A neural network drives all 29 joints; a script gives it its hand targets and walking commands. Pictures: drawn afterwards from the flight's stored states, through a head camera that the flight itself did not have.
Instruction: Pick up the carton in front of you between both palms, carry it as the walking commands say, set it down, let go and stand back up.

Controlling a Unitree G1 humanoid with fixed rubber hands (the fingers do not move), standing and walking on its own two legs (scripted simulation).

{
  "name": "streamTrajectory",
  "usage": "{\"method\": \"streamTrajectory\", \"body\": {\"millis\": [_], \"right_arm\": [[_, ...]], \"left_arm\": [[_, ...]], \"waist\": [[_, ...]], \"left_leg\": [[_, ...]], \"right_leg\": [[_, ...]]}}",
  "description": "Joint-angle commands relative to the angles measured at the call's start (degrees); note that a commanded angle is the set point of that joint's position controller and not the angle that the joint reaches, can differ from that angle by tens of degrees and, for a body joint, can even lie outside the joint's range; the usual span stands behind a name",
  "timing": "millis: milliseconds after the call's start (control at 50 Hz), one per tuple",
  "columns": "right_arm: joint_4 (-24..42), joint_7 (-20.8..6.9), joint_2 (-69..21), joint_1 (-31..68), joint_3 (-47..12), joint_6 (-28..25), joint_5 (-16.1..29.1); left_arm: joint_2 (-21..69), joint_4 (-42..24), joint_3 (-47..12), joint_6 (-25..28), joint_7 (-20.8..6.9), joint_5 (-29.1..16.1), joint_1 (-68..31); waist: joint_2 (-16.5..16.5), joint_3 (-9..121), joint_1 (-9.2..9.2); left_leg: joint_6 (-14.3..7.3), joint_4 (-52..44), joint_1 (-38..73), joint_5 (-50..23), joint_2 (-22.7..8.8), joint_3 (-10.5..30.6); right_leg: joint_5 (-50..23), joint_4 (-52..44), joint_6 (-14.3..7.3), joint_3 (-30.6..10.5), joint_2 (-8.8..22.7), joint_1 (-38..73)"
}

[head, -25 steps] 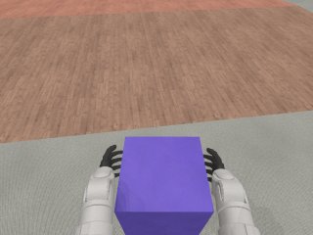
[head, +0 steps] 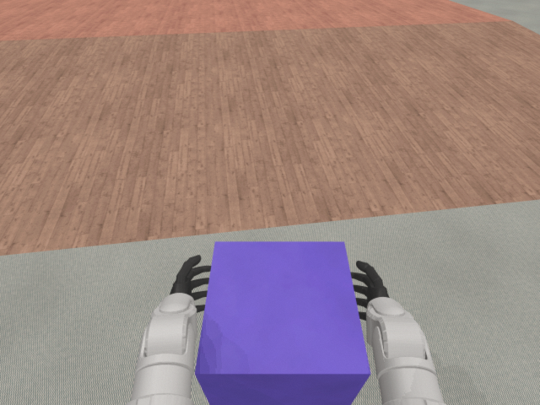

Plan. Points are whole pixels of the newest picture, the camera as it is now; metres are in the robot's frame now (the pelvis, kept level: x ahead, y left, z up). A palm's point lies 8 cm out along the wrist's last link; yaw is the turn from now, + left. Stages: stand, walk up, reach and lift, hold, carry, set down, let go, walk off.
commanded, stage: reach and lift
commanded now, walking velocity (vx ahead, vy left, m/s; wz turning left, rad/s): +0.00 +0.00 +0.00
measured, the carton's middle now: (279, 335) +0.28 +0.00 -0.05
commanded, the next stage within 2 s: hold in 0.16 s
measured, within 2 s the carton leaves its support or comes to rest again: neither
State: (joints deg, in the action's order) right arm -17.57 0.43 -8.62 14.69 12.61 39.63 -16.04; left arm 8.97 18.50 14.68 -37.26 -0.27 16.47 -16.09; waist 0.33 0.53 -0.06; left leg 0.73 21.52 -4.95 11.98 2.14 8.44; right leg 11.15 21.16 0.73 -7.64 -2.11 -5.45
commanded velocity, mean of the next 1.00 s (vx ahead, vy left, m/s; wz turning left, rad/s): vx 0.00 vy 0.00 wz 0.00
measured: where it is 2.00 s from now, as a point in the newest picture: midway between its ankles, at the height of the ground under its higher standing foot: outside the picture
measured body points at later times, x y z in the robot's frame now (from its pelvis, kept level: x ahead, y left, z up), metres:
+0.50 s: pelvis -0.01 +0.00 +0.00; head -0.06 +0.00 +0.45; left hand +0.29 +0.15 +0.05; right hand +0.29 -0.15 +0.04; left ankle +0.00 +0.13 -0.75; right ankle +0.01 -0.13 -0.75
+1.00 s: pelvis -0.01 +0.00 +0.00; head -0.05 +0.00 +0.45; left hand +0.30 +0.15 +0.05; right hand +0.29 -0.15 +0.04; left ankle +0.00 +0.13 -0.75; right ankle +0.01 -0.13 -0.75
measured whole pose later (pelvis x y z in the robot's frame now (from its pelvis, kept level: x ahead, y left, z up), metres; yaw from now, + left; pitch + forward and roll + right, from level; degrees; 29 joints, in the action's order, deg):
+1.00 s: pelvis -0.01 +0.00 +0.00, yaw +0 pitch -7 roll +0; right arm -14.6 0.0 -9.0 16.2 12.7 44.4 -16.6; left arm 9.3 15.2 14.9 -42.3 -0.8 17.2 -17.3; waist 0.3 -0.6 0.1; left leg 0.7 20.4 -1.9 11.2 1.9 7.9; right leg 10.4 20.0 0.7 -7.2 -2.0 -2.4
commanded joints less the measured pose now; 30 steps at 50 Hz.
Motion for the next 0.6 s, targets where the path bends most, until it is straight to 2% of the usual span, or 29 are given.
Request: {"method": "streamTrajectory", "body": {"millis": [0,140,240,360,580], "right_arm": [[4.45,-13.98,-53.32,28.74,-30.43,-2.57,14.71],[5.88,-14.21,-52.94,29.15,-31.09,-1.67,15.29],[10.77,-13.92,-52.95,28.91,-34.67,0.47,17.58],[6.98,-13.84,-50.63,28.7,-30.26,2.53,15.15],[5.39,-14.45,-53.17,34.74,-30.43,1.75,15.36]], "left_arm": [[54.52,0.4,-30.42,-0.09,-14.16,-13.73,-23.04],[54.83,-1.06,-31.12,-1.1,-14.01,-14.33,-23.19],[54.53,-5.97,-34.17,-3.21,-13.57,-16.27,-22.68],[52.02,-2.71,-30.24,-5.32,-13.75,-14.17,-23.04],[53.63,-1.15,-30.19,-4.35,-14.67,-14.18,-29.23]], "waist": [[-0.03,13.99,-0.09],[0.16,13.4,-0.03],[0.14,15.48,0.29],[0.03,7.76,0.04],[-0.16,10.4,0.25]], "left_leg": [[0.71,-2.74,2.3,-14.1,3.62,-4.16],[0.8,-3.08,2.89,-13.89,3.52,-3.96],[0.97,-3.56,5.17,-17.21,3.51,-3.68],[0.6,-5.19,2.07,-7.5,3.09,-4.34],[0.12,-4.25,1.44,-4.19,3.06,-4.69]], "right_leg": [[-13.34,-2.01,0.61,3.85,-3.65,5.87],[-12.45,-2.38,0.58,3.91,-3.85,5.83],[-15.63,-3.03,0.84,3.63,-3.9,7.84],[-6.28,-4.54,0.34,3.94,-3.45,5.21],[-3.73,-3.65,0.33,4.14,-3.06,5.44]]}}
